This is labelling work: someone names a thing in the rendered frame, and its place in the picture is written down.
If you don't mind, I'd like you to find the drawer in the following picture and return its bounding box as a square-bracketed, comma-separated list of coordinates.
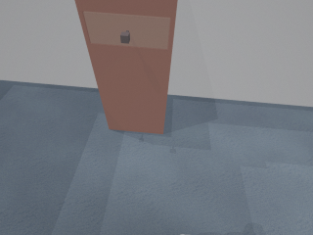
[83, 11, 170, 49]

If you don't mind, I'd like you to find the handle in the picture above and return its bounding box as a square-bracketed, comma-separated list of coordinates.
[120, 30, 130, 44]

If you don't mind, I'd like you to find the cabinet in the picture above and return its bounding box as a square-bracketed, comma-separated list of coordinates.
[74, 0, 178, 134]

